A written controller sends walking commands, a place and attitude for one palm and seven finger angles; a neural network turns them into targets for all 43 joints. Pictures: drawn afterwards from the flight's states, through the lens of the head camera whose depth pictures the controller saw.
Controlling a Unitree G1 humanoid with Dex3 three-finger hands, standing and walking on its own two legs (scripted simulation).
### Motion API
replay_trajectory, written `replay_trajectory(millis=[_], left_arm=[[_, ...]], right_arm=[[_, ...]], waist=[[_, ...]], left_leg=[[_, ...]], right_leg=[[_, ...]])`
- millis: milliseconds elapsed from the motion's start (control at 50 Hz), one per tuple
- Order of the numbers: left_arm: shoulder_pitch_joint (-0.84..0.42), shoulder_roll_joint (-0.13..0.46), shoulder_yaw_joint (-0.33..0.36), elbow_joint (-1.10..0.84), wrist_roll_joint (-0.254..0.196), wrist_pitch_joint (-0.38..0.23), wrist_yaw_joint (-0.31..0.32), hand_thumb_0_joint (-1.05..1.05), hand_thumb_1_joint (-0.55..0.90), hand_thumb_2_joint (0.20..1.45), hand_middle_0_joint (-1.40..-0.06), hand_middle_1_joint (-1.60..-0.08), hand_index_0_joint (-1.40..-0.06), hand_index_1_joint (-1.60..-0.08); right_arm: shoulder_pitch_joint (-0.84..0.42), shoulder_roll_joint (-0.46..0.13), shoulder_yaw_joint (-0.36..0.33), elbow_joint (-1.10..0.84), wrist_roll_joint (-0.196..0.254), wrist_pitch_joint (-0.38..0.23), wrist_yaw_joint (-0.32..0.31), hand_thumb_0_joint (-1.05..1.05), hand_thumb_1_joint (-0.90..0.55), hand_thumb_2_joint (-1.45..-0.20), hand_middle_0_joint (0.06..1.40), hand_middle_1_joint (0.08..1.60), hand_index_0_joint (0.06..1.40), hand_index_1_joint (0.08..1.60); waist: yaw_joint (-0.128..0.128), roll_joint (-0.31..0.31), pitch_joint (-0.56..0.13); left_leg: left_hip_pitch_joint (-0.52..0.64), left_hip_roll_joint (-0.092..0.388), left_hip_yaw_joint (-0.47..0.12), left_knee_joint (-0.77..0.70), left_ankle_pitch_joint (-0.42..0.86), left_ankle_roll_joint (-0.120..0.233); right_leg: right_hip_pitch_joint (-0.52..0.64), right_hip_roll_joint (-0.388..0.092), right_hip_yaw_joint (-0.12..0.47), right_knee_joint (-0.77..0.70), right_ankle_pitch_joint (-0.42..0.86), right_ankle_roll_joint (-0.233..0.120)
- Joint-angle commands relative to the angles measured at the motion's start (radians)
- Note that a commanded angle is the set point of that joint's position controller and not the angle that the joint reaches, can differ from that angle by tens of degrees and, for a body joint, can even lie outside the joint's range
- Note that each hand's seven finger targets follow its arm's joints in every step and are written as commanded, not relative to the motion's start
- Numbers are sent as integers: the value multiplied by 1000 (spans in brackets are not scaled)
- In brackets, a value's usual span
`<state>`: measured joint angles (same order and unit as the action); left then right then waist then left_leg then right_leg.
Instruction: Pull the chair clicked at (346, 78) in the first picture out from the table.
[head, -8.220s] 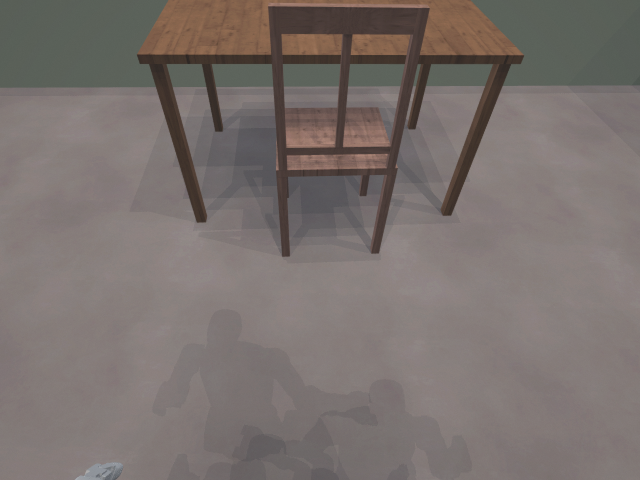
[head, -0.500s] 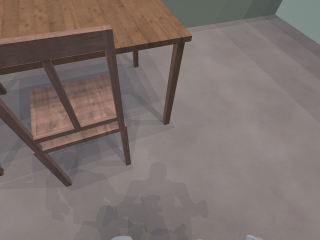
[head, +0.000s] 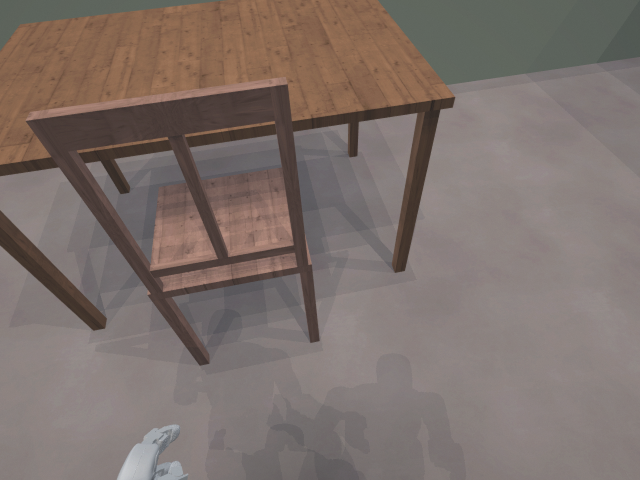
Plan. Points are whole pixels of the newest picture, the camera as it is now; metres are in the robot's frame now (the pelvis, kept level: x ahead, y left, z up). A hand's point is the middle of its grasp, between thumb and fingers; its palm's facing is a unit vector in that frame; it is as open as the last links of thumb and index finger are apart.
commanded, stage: turn to face it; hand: left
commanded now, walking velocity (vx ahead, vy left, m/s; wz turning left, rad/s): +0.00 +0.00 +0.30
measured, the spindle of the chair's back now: (202, 203) +0.61 +0.25 -0.06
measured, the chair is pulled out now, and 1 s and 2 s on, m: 0.00 0.00 0.00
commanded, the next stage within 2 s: take the last steps up to it in 0.12 s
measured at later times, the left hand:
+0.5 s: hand out of the picture -0.07 +0.20 -0.17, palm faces +0.23 -0.95 -0.21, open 7.4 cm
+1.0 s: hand (224, 451) +0.19 +0.16 -0.16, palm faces +0.17 -0.96 -0.23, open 7.3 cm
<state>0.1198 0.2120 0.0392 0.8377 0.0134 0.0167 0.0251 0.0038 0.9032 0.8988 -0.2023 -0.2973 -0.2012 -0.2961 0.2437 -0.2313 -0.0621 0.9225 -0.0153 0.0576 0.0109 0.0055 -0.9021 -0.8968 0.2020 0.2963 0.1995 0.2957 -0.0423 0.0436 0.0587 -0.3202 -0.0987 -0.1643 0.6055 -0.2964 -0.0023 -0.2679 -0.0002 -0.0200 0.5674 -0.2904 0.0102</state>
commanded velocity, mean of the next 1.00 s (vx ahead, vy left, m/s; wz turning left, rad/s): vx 0.19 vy -0.05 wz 0.05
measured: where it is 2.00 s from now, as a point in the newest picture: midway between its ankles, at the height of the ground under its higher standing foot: outside the picture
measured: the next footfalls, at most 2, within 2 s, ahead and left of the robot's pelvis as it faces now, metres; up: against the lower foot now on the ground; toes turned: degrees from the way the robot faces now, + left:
left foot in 0.44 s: -0.02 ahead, +0.12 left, +0.00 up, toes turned +11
right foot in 0.84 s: +0.26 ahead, -0.10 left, +0.00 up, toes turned +1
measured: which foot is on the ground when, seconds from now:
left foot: up 0.00-0.42, down 0.44-0.84, up 0.86-1.00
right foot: down 0.00-0.44, up 0.46-0.82, down 0.84-1.00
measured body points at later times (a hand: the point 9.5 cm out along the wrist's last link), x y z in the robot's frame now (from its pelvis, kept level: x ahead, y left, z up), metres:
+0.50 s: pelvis +0.01 +0.01 +0.00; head +0.00 +0.02 +0.45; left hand -0.08 +0.25 -0.15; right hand +0.11 -0.21 -0.13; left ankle -0.06 +0.11 -0.73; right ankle +0.01 -0.10 -0.71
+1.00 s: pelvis +0.16 -0.03 +0.00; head +0.18 -0.04 +0.45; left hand +0.18 +0.21 -0.14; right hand +0.16 -0.26 -0.16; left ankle +0.06 +0.09 -0.64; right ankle +0.22 -0.10 -0.73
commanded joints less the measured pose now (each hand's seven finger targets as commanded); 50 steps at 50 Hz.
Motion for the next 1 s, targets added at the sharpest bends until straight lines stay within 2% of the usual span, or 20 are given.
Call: replay_trajectory(millis=[0, 80, 200, 280, 320, 380, 400, 420, 440, 460, 500, 560, 720, 780, 800, 820, 840, 860, 900, 980], left_arm=[[69, 223, 57, -61, 0, -16, 14, 0, 900, 900, -200, -300, -200, -300], [6, 140, 37, -60, 2, -27, 10, 0, 900, 900, -200, -300, -200, -300], [149, 169, 44, 19, 10, -29, 6, 0, 900, 900, -200, -300, -200, -300], [226, 174, 45, 86, 17, -38, -4, 0, 900, 900, -200, -300, -200, -300], [246, 166, 41, 118, 19, -42, -9, 0, 900, 900, -200, -300, -200, -300], [207, 133, 29, 150, 5, -37, -14, 0, 900, 900, -200, -300, -200, -300], [203, 87, 16, 153, -4, -35, -20, 0, 900, 900, -200, -300, -200, -300], [204, 29, 2, 138, -4, -35, -30, 0, 900, 900, -200, -300, -200, -300], [147, 43, 2, 104, 8, -42, -34, 0, 900, 900, -200, -300, -200, -300], [111, 62, 10, 99, 18, -31, -31, 0, 900, 900, -200, -300, -200, -300], [112, 74, 17, 129, 14, -34, -48, 0, 900, 900, -200, -300, -200, -300], [170, 48, 17, 172, 9, -31, -56, 0, 900, 900, -200, -300, -200, -300], [73, 13, 16, 140, 0, -31, -56, 0, 900, 900, -200, -300, -200, -300], [244, 40, 30, 198, 3, -49, -50, 0, 900, 900, -200, -300, -200, -300], [378, 91, 42, 241, 8, -63, -43, 0, 900, 900, -200, -300, -200, -300], [478, 182, 67, 267, 15, -77, -29, 0, 900, 900, -200, -300, -200, -300], [484, 225, 66, 268, -4, -72, -26, 0, 900, 900, -200, -300, -200, -300], [399, 211, 64, 247, -6, -67, -20, 0, 900, 900, -200, -300, -200, -300], [204, 112, 36, 191, -1, -60, -9, 0, 900, 900, -200, -300, -200, -300], [110, 46, 13, 173, 9, -70, 0, 0, 900, 900, -200, -300, -200, -300]], right_arm=[[-18, -120, -47, -81, -6, -6, -7, 0, -900, -900, 200, 300, 200, 300], [36, -90, -36, -26, -9, 3, 9, 0, -900, -900, 200, 300, 200, 300], [-55, -71, -19, -16, -2, 3, 3, 0, -900, -900, 200, 300, 200, 300], [-85, -48, -1, -10, -6, -24, 7, 0, -900, -900, 200, 300, 200, 300], [-69, -38, 6, 2, -6, -43, 7, 0, -900, -900, 200, 300, 200, 300], [75, -23, 19, 70, -7, -73, -8, 0, -900, -900, 200, 300, 200, 300], [125, -69, 11, 94, -8, -84, -17, 0, -900, -900, 200, 300, 200, 300], [184, -159, -7, 105, -16, -84, -25, 0, -900, -900, 200, 300, 200, 300], [216, -197, -13, 98, -15, -73, -32, 0, -900, -900, 200, 300, 200, 300], [203, -196, -12, 102, -17, -76, -37, 0, -900, -900, 200, 300, 200, 300], [126, -112, 11, 85, -11, -88, -41, 0, -900, -900, 200, 300, 200, 300], [107, -76, 16, 87, -3, -111, -47, 0, -900, -900, 200, 300, 200, 300], [155, -99, 2, 137, -16, -113, -50, 0, -900, -900, 200, 300, 200, 300], [140, -105, 0, 149, -10, -106, -47, 0, -900, -900, 200, 300, 200, 300], [141, -86, 2, 151, 0, -111, -41, 0, -900, -900, 200, 300, 200, 300], [199, -13, 13, 139, 14, -119, -33, 0, -900, -900, 200, 300, 200, 300], [195, -12, 11, 119, 19, -112, -40, 0, -900, -900, 200, 300, 200, 300], [141, -7, 5, 109, 18, -102, -39, 0, -900, -900, 200, 300, 200, 300], [75, -2, 4, 106, -2, -92, -28, 0, -900, -900, 200, 300, 200, 300], [178, 57, 16, 137, -12, -60, -20, 0, -900, -900, 200, 300, 200, 300]], waist=[[49, -222, -52], [6, -193, -17], [68, -192, -35], [101, -216, -63], [101, -223, -62], [24, -172, -59], [3, -24, -51], [-25, 215, -32], [-44, 169, 36], [-46, 216, 50], [-7, 144, 148], [33, 68, 104], [17, 122, 95], [102, 41, 8], [160, -33, -74], [172, -275, -204], [153, -285, -239], [145, -257, -203], [80, -96, -22], [-6, -129, -26]], left_leg=[[-196, 56, 32, 494, -239, -15], [-190, 96, 92, 578, -60, -38], [-152, 102, 136, 374, -127, -51], [-97, 106, 185, 171, -159, -21], [-35, 101, 209, 67, -167, 2], [248, 91, 237, -244, -14, 25], [380, 189, 112, -308, -49, 53], [442, 401, -174, -396, -178, 136], [388, 493, -296, -446, -162, 208], [326, 505, -282, -473, -251, 223], [250, 419, -141, -487, -154, 192], [258, 363, 19, -454, 197, 173], [242, 361, 122, -359, 419, 157], [170, 315, 165, -132, 522, 112], [90, 258, 201, 73, 463, 77], [-103, 125, 271, 394, 92, 33], [-144, 93, 202, 625, -312, 38], [-186, 121, 142, 721, -297, 49], [-206, 199, 128, 712, -123, 43], [-57, 204, 190, 453, -62, 7]], right_leg=[[51, -412, 364, -337, 108, -184], [39, -269, 127, -313, 155, -140], [146, -292, 98, -292, 277, -164], [205, -293, 130, -340, 59, -174], [184, -288, 140, -349, -28, -181], [14, -213, 59, -256, -162, -120], [-135, -156, 3, -125, -190, -75], [-321, -59, -109, 103, -197, -32], [-419, -41, -98, 255, -248, -29], [-430, -68, -39, 366, -256, -29], [-446, -97, -2, 450, -110, -22], [-389, -99, -16, 469, 7, 0], [-231, -75, -91, 146, 35, -23], [81, -2, -141, -6, 122, -49], [275, -50, -62, -57, 170, -71], [468, -300, 301, -146, 288, -175], [403, -436, 475, -275, 286, -269], [318, -425, 502, -326, 133, -280], [53, -346, 329, -362, -59, -240], [-105, -255, 73, -393, 88, -188]])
